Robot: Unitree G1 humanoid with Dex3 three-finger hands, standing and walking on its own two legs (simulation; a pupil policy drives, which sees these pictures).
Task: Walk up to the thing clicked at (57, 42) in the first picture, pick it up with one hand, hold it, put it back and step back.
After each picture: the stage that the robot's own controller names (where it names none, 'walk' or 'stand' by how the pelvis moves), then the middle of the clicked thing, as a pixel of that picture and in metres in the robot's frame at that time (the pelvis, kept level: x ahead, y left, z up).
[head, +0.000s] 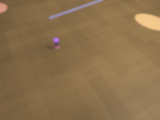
stand; (56, 43) +1.37 +0.27 -0.72
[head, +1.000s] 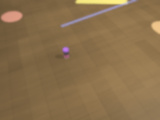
walk; (66, 52) +1.28 +0.26 -0.72
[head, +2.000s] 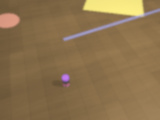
walk; (65, 80) +0.81 +0.19 -0.71
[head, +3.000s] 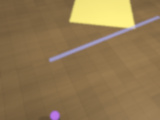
walk; (55, 118) +0.47 +0.18 -0.70
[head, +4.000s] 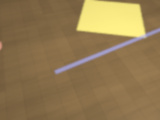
stand; out of the picture +0.34 +0.17 -0.71
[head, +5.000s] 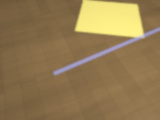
stand; out of the picture +0.33 +0.17 -0.73
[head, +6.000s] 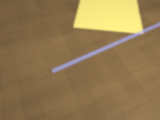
stand; out of the picture +0.32 +0.18 -0.72
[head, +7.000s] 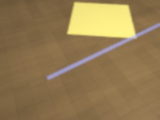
stand; out of the picture +0.30 +0.20 -0.72
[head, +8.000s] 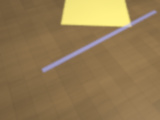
stand; out of the picture +0.30 +0.22 -0.72
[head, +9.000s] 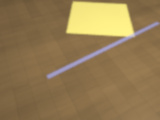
stand; out of the picture +0.31 +0.18 -0.73
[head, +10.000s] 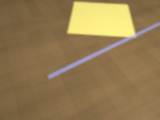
stand; out of the picture +0.31 +0.18 -0.72
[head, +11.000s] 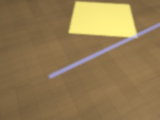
go down; out of the picture +0.31 +0.18 -0.73
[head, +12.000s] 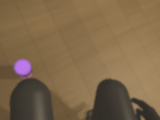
go down; (24, 69) +0.40 +0.22 -0.32
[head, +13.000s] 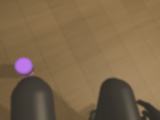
approach; (25, 68) +0.39 +0.24 -0.30
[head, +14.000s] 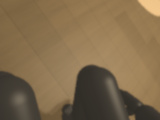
close in; out of the picture +0.36 +0.28 -0.21
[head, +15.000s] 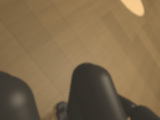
close; out of the picture +0.36 +0.27 -0.21
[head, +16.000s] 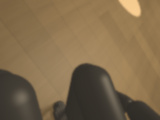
lift; out of the picture +0.34 +0.27 -0.22
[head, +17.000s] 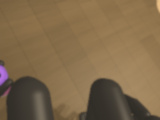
lift; out of the picture +0.30 +0.27 -0.12
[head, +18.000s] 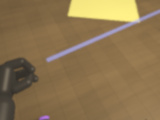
hold; out of the picture +0.38 +0.24 -0.65
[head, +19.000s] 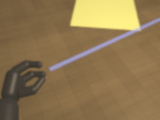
hold; out of the picture +0.37 +0.24 -0.70
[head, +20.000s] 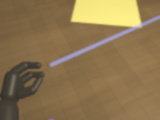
stand; out of the picture +0.38 +0.23 -0.70
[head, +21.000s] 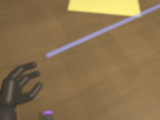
stand; out of the picture +0.38 +0.22 -0.67
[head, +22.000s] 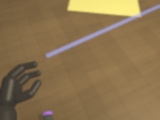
stand; out of the picture +0.38 +0.22 -0.67
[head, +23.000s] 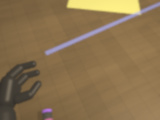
stand; (47, 118) +0.38 +0.22 -0.66
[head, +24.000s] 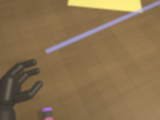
stand; (47, 117) +0.38 +0.22 -0.65
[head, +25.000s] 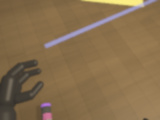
stand; (46, 113) +0.39 +0.23 -0.63
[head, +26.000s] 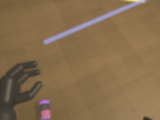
stand; (45, 110) +0.38 +0.23 -0.62
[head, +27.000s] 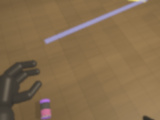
close; (45, 109) +0.39 +0.23 -0.61
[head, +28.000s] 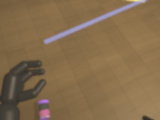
close; (44, 109) +0.39 +0.24 -0.61
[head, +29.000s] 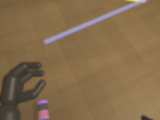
close; (43, 110) +0.39 +0.25 -0.61
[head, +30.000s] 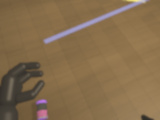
close; (42, 110) +0.39 +0.25 -0.60
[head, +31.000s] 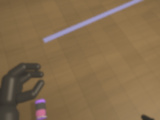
close; (40, 109) +0.38 +0.26 -0.60
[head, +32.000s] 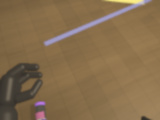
close; (40, 111) +0.39 +0.26 -0.61
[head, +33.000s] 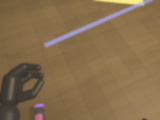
close; (39, 113) +0.38 +0.27 -0.62
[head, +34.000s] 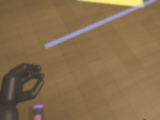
close; (38, 114) +0.38 +0.28 -0.63
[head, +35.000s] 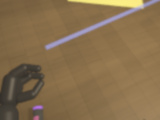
close; (38, 115) +0.38 +0.28 -0.64
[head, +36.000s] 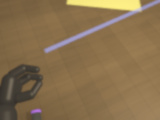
close; (36, 119) +0.37 +0.29 -0.65
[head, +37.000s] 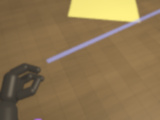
close; out of the picture +0.36 +0.30 -0.68
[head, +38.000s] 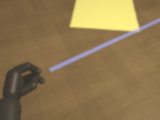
crouch; out of the picture +0.36 +0.32 -0.71
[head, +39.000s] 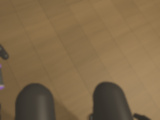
lower; out of the picture +0.40 +0.37 -0.35
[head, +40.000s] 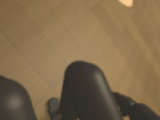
lower; out of the picture +0.32 +0.42 -0.25
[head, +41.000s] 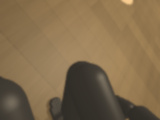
lower; out of the picture +0.31 +0.44 -0.24
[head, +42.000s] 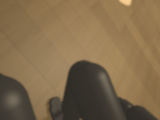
lower; out of the picture +0.30 +0.45 -0.24
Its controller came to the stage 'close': yes
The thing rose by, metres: 0.29
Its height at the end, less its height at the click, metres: -0.02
